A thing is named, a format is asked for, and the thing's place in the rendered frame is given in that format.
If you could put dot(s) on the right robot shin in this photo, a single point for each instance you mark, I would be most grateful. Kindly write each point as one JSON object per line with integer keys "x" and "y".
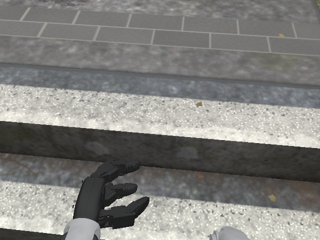
{"x": 226, "y": 227}

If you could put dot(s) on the robot left forearm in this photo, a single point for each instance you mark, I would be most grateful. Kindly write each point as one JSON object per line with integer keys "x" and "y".
{"x": 81, "y": 229}

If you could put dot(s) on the left robot hand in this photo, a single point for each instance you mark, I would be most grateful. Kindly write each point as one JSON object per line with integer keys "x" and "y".
{"x": 97, "y": 192}

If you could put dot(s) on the right robot thigh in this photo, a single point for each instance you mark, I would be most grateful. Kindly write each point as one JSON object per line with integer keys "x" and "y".
{"x": 228, "y": 234}

